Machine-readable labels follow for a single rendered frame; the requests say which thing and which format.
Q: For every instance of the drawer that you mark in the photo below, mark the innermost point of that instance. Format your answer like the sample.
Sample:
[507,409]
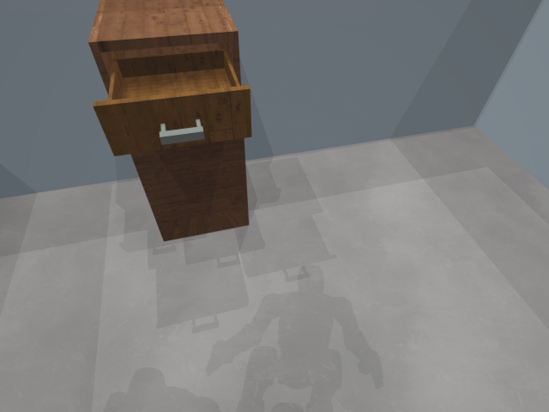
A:
[173,89]

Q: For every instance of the handle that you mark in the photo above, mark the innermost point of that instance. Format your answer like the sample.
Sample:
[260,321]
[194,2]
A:
[181,135]

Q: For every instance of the cabinet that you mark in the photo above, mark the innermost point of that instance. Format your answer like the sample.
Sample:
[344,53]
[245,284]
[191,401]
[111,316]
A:
[194,189]

